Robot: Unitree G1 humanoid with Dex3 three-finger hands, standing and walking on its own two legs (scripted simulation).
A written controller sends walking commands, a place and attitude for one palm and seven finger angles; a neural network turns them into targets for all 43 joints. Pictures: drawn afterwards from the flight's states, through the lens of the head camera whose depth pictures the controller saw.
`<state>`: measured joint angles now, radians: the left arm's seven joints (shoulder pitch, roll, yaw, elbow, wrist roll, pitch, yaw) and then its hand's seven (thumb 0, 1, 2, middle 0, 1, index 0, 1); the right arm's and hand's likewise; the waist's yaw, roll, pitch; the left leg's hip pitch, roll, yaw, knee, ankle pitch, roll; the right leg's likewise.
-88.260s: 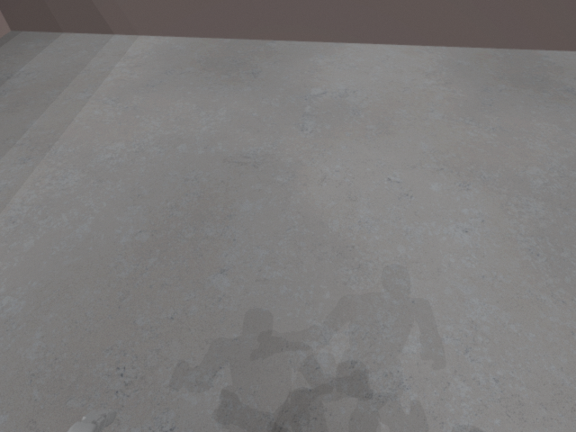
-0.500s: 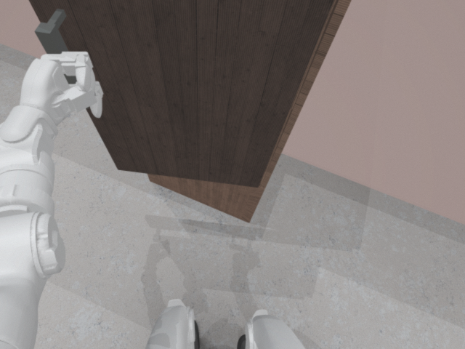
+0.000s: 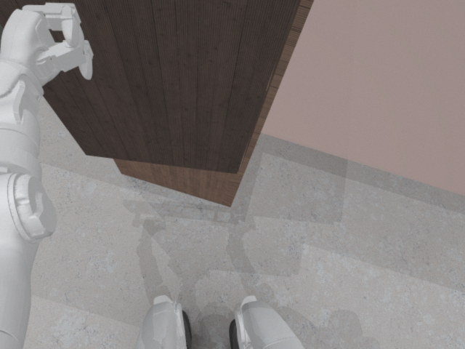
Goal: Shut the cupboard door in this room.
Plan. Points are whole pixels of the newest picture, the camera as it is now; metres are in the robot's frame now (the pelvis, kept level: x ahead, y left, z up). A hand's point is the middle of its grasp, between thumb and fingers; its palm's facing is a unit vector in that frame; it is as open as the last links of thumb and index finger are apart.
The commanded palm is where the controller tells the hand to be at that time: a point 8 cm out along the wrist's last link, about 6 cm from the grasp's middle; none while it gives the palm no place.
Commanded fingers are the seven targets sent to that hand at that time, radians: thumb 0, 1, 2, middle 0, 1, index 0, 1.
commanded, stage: push the door shut along its arc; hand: left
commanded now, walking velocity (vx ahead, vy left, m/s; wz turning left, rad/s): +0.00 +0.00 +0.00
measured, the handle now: (8, 36) +0.59 +0.26 +0.11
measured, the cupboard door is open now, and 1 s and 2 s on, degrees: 11 3 3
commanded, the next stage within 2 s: pull the fist back off the door in 0.48 s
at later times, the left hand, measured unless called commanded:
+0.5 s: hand (86, 45) +0.56 +0.15 +0.12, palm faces -0.30 -0.95 -0.02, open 3.4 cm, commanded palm +0.60 +0.16 +0.11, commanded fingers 0.00 0.90 0.90 -1.30 -1.50 -1.30 -1.50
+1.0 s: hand (108, 37) +0.58 +0.12 +0.11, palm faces +0.10 -1.00 +0.01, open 3.1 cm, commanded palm +0.55 +0.16 +0.11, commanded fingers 0.00 0.90 0.90 -1.30 -1.50 -1.30 -1.50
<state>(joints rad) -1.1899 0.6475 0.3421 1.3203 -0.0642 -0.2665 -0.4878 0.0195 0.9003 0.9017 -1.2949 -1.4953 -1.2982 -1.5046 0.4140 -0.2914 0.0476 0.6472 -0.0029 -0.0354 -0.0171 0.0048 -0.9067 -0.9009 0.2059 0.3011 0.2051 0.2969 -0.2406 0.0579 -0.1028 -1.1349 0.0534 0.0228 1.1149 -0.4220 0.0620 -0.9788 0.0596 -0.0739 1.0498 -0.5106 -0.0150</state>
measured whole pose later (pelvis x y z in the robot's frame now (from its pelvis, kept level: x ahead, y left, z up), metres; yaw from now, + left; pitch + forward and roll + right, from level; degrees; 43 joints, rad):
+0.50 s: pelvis +0.00 -0.03 -0.02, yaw +1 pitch +27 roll -6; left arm -1.33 0.72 0.23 1.35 -0.08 -0.18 -0.55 0.04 0.95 0.97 -1.29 -1.50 -1.30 -1.50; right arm 0.35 -0.31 0.05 0.72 0.00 -0.08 -0.04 0.00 -0.91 -0.90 0.21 0.30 0.20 0.30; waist -0.23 0.04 -0.10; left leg -1.22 0.07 -0.03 1.20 -0.45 0.02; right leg -1.05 0.08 -0.12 1.13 -0.55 -0.06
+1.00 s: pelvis +0.00 -0.02 +0.00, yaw +0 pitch +26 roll -4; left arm -1.19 0.55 0.44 1.31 0.02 -0.23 -0.05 0.02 0.90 0.91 -1.29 -1.50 -1.30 -1.50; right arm 0.53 -0.24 0.05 0.67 -0.06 -0.01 0.08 0.00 -0.91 -0.90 0.21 0.30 0.20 0.30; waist -0.26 0.09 -0.12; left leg -1.13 0.08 0.01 1.09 -0.41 0.03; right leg -0.98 0.09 -0.08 1.03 -0.50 -0.04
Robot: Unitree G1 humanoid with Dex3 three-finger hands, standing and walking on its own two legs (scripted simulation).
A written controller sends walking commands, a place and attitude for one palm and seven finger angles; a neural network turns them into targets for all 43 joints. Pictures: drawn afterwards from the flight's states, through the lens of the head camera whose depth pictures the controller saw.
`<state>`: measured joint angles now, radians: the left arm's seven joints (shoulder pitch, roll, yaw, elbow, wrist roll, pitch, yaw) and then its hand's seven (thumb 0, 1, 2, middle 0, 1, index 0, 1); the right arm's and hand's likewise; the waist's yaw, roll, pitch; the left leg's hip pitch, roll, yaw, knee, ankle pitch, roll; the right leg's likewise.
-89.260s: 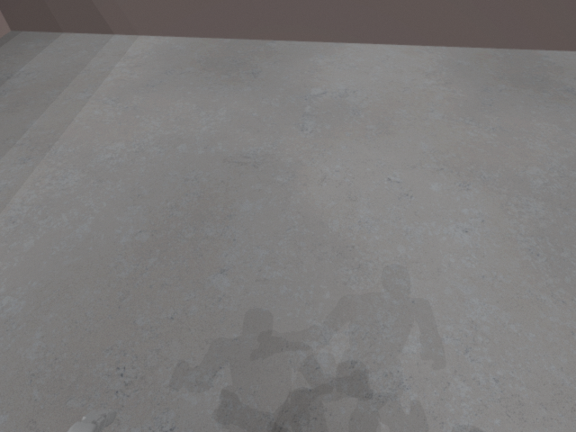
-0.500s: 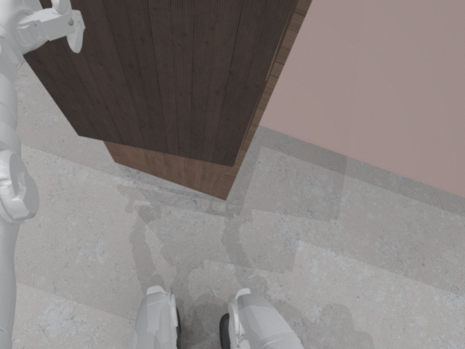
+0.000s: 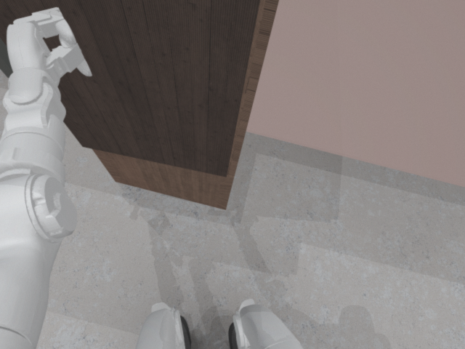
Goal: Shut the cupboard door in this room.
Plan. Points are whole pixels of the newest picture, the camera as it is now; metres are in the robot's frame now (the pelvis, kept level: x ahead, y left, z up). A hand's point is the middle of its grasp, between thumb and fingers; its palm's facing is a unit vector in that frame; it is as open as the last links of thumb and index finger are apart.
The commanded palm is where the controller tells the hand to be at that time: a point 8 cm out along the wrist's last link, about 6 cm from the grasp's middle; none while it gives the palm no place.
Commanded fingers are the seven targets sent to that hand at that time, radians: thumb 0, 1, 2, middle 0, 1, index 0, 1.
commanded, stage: pull the fist back off the door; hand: left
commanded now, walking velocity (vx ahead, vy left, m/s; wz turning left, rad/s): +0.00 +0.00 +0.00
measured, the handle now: out of the picture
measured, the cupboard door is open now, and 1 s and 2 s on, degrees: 3 3 3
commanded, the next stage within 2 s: draw the hand back to the body in 0.46 s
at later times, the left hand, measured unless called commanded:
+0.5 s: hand (78, 94) +0.50 +0.15 +0.11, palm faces +0.10 -1.00 -0.03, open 3.1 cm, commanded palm +0.48 +0.19 +0.11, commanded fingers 0.00 0.90 0.90 -1.30 -1.50 -1.30 -1.50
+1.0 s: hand (19, 141) +0.39 +0.18 +0.16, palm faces +0.12 -0.99 -0.04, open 3.1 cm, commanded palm +0.35 +0.23 +0.16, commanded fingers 0.00 0.90 0.90 -1.25 -1.44 -1.25 -1.44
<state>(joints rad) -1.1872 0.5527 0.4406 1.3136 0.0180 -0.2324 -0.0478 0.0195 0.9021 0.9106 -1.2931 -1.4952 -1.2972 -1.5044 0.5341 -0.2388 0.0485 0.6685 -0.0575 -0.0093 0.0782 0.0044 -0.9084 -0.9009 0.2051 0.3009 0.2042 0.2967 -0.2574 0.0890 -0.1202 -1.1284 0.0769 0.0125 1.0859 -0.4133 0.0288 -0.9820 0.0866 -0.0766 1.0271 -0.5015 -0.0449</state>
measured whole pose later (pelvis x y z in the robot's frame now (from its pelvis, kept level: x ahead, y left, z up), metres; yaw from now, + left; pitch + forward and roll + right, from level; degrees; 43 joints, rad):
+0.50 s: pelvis +0.02 +0.00 +0.02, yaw +3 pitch +19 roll -2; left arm -0.84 0.28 0.26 1.10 -0.05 -0.42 0.00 0.02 0.90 0.90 -1.30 -1.50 -1.30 -1.50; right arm 0.33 -0.28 -0.03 0.64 -0.02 0.02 0.06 0.00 -0.91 -0.90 0.20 0.30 0.20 0.30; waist -0.13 0.04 -0.14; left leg -0.91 0.04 0.02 1.00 -0.42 0.03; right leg -0.77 0.05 -0.07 0.97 -0.52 -0.04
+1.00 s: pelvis +0.01 -0.01 +0.05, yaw +2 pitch +9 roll -1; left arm -0.38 0.28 0.24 0.63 -0.20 -0.31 -0.12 0.02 0.90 0.90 -1.30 -1.50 -1.30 -1.50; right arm 0.38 -0.28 0.00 0.62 0.05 0.03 -0.01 0.01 -0.91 -0.90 0.20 0.30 0.20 0.30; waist -0.06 0.05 -0.12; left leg -0.61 0.04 0.04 0.80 -0.34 0.01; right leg -0.50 0.06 -0.04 0.79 -0.45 -0.05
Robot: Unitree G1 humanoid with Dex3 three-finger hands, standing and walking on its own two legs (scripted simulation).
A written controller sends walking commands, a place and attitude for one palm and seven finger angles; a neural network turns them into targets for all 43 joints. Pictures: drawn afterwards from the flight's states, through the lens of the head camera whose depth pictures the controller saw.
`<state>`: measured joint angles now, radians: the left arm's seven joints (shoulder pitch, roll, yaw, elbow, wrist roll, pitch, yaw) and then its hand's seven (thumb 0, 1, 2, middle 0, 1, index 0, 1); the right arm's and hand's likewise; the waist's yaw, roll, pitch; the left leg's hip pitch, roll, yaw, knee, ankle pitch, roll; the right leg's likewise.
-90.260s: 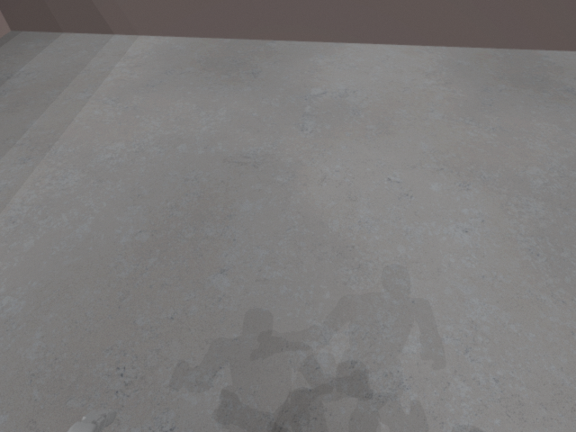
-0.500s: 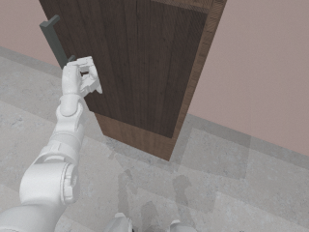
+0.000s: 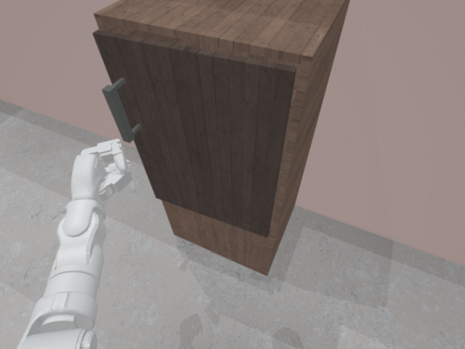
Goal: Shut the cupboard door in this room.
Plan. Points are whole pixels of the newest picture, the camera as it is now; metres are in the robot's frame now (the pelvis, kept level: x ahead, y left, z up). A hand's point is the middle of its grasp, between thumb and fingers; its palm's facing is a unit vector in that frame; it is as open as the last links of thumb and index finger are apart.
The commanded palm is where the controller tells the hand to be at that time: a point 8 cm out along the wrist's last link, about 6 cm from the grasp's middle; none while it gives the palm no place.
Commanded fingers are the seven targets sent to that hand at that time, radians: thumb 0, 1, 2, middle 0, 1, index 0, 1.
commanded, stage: draw the hand back to the body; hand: left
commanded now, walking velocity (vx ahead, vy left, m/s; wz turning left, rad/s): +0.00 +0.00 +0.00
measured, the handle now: (124, 111) +0.64 +0.27 +0.05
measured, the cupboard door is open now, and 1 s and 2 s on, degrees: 3 3 3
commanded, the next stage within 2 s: step back with the hand held close in 1.16 s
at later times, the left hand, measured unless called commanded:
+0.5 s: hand (39, 222) +0.27 +0.26 +0.16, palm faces +0.33 -0.90 -0.29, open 4.0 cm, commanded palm +0.22 +0.30 +0.18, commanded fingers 0.00 0.90 0.90 -0.56 -0.69 -0.56 -0.69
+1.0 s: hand out of the picture +0.20 +0.29 +0.18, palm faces +0.49 -0.77 -0.40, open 7.2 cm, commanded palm +0.15 +0.32 +0.21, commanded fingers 0.00 0.90 0.90 -0.20 -0.30 -0.20 -0.30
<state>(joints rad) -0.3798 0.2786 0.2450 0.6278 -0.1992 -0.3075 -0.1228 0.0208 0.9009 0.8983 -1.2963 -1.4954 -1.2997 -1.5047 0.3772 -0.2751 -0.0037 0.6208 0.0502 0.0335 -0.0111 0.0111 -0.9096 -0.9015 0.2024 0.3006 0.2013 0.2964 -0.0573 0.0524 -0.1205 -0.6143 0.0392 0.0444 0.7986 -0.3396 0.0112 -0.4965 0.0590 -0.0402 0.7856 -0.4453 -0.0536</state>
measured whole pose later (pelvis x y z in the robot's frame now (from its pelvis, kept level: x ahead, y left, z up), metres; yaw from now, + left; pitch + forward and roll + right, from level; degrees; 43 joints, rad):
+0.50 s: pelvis +0.01 +0.02 +0.03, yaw +1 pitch -2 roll +0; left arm 0.17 0.31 0.18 -0.07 -0.08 -0.08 0.08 0.02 0.90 0.90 -0.82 -0.97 -0.82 -0.98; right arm 0.16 -0.23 0.05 0.57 0.04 -0.01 -0.07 0.01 -0.91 -0.90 0.20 0.30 0.20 0.30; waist 0.05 0.06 -0.02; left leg -0.22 -0.01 0.05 0.47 -0.22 0.04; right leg -0.10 0.02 -0.03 0.44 -0.31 -0.02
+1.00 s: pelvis +0.02 +0.02 +0.04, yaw +2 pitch -3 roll +0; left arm 0.46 0.32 0.34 -0.32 -0.08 -0.07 0.11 0.02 0.89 0.90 -0.24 -0.34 -0.24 -0.35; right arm 0.20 -0.25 0.01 0.63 0.02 -0.05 -0.07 0.01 -0.91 -0.90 0.20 0.30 0.20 0.30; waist 0.07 0.08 -0.01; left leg -0.18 -0.02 0.04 0.43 -0.21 0.03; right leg -0.05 0.02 -0.04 0.40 -0.31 -0.03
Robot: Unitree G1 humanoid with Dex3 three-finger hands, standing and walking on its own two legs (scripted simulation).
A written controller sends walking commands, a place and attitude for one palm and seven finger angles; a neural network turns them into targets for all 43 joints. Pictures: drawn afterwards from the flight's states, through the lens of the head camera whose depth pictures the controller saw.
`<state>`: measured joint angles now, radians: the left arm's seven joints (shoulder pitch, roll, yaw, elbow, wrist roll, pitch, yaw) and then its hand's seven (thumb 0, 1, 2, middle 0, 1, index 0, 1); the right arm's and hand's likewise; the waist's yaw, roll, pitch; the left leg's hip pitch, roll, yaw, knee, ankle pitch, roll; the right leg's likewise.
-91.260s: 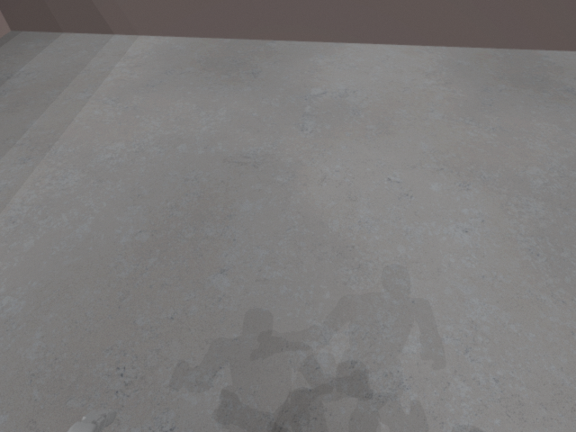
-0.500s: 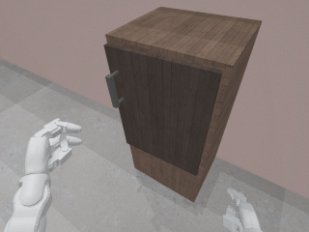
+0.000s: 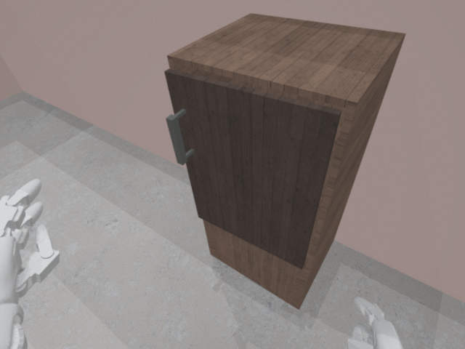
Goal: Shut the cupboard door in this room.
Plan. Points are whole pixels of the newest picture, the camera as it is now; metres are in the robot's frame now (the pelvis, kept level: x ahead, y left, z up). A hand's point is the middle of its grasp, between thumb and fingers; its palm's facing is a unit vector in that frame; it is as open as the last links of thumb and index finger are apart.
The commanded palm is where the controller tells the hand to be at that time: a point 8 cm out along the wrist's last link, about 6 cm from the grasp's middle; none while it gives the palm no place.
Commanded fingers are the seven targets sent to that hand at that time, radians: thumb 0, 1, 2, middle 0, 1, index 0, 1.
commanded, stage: draw the hand back to the body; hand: left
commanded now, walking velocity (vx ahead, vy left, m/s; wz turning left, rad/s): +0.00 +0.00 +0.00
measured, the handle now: (182, 137) +0.63 +0.23 +0.02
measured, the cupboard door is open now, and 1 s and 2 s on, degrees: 3 3 3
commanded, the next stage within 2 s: step back with the hand held close in 0.16 s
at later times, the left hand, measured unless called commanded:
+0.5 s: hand (65, 250) +0.20 +0.26 +0.15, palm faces +0.38 -0.79 -0.48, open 7.4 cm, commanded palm +0.14 +0.30 +0.17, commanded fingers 0.00 0.90 0.90 -0.20 -0.30 -0.20 -0.30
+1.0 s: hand out of the picture +0.10 +0.31 +0.15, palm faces +0.45 -0.76 -0.46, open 7.4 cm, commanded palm +0.03 +0.34 +0.17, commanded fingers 0.00 0.90 0.90 -0.20 -0.30 -0.20 -0.30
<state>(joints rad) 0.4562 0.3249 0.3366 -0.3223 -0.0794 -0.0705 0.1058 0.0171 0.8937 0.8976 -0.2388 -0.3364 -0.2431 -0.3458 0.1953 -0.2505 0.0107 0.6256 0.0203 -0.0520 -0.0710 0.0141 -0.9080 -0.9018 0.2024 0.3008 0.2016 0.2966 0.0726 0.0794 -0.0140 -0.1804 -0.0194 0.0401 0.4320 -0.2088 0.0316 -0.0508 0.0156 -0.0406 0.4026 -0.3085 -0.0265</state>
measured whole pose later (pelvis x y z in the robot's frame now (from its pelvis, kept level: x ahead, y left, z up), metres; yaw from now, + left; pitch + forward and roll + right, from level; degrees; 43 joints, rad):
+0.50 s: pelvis -0.01 +0.00 +0.00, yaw -1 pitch +1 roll -1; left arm 0.50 0.37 0.36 -0.37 -0.07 -0.13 0.10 0.02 0.89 0.90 -0.21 -0.30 -0.21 -0.31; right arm 0.18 -0.26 -0.01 0.60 0.02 0.01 -0.08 0.01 -0.91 -0.90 0.20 0.30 0.20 0.30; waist 0.04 0.08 -0.01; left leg -0.27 0.01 0.05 0.48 -0.22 0.03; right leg -0.14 0.04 -0.03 0.43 -0.30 -0.03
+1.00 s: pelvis -0.10 +0.04 -0.01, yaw +3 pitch +0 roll -3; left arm 0.50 0.42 0.41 -0.43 -0.03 -0.18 0.14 0.02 0.89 0.90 -0.21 -0.30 -0.21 -0.31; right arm 0.25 -0.24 0.00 0.55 0.01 0.00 -0.10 0.01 -0.91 -0.90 0.20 0.30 0.20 0.30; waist -0.02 0.03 -0.01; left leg -0.44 -0.02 0.04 0.54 -0.17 0.09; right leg -0.26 0.06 0.01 0.60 -0.29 0.01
